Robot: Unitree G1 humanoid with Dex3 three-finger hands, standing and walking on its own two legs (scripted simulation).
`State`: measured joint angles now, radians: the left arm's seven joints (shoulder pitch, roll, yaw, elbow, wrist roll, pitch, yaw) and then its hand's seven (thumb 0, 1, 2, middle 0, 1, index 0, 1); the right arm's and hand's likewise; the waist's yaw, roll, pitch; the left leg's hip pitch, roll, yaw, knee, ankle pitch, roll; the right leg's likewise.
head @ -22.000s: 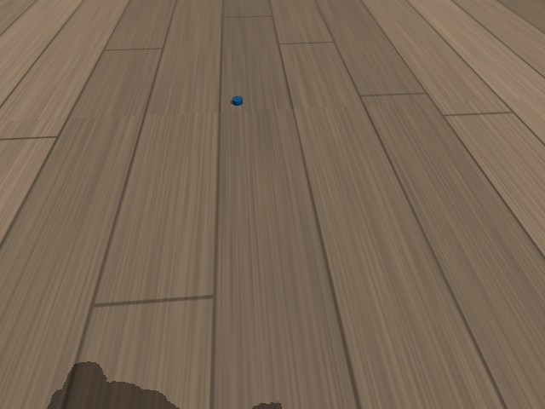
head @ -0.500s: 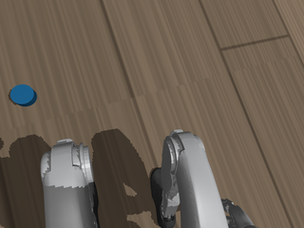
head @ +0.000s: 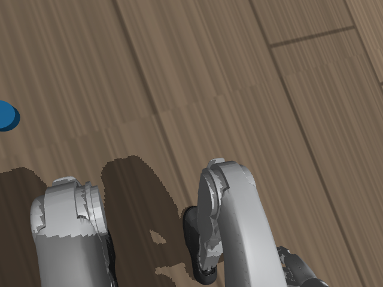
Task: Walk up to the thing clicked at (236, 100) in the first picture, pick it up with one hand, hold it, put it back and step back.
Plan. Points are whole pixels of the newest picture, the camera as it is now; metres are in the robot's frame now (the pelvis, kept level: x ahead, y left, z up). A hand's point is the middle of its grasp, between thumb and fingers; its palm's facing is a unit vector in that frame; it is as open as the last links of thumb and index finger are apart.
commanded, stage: rise first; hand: left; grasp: from above
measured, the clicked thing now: (0, 116) +0.47 +0.37 -0.30
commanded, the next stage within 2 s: none
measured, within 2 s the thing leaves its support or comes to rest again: neither
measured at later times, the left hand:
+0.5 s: hand out of the picture +0.41 +0.39 -0.19, palm faces -0.44 -0.13 -0.89, open 14.2 cm
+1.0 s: hand out of the picture +0.41 +0.40 -0.19, palm faces -0.45 -0.14 -0.88, open 14.2 cm
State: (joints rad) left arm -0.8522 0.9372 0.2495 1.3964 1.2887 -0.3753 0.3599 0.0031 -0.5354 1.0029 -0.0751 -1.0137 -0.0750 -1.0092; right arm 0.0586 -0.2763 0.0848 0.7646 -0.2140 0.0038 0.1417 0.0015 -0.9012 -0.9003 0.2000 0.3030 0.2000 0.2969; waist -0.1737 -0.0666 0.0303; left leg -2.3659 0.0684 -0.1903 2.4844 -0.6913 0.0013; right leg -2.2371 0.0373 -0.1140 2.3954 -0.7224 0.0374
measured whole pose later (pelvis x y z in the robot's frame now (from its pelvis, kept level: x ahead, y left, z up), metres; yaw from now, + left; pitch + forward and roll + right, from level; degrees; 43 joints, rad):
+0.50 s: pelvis +0.00 +0.00 -0.01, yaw -1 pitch +30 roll -11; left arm -0.90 0.98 0.23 1.49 1.32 -0.37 0.40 0.00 -0.54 1.02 -0.08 -1.02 -0.08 -1.02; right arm 0.05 -0.27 0.14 0.75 -0.23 -0.02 0.15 0.00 -0.90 -0.90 0.20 0.30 0.20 0.30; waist -0.21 -0.08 0.05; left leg -2.38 0.06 -0.21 2.51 -0.69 0.00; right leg -2.24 0.04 -0.13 2.41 -0.71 0.04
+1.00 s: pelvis +0.00 +0.00 -0.01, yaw -2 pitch +29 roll -12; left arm -0.92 1.04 0.24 1.51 1.32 -0.38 0.40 0.00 -0.55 1.02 -0.09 -1.02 -0.08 -1.03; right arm 0.05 -0.28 0.18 0.74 -0.25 -0.02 0.15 0.00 -0.90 -0.90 0.20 0.30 0.20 0.30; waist -0.23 -0.10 0.08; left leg -2.37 0.06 -0.23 2.52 -0.70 0.01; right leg -2.22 0.05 -0.14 2.40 -0.72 0.05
